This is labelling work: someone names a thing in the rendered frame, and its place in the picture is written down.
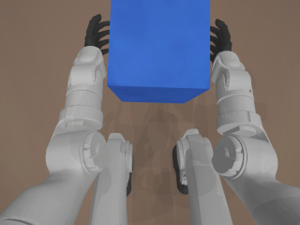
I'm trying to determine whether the right robot foot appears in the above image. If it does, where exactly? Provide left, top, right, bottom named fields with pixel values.
left=172, top=145, right=188, bottom=195

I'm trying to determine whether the robot left upper arm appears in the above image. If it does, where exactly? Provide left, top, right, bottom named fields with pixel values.
left=0, top=129, right=110, bottom=225

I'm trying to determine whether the carton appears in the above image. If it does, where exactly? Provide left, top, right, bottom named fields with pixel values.
left=107, top=0, right=210, bottom=104

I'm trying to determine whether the right robot forearm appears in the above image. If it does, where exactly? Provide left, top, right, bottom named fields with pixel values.
left=210, top=51, right=273, bottom=147

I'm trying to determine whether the left robot forearm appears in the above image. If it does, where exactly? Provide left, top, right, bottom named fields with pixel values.
left=45, top=46, right=107, bottom=165

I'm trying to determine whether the robot left hand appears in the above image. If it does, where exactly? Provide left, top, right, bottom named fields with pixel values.
left=84, top=14, right=111, bottom=55

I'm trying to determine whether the robot right shin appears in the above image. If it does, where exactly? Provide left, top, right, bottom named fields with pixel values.
left=179, top=128, right=214, bottom=185

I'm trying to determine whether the robot right upper arm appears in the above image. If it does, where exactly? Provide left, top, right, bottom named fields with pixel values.
left=211, top=134, right=300, bottom=225

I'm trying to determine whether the robot right hand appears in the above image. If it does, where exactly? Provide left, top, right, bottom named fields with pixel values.
left=210, top=19, right=233, bottom=64

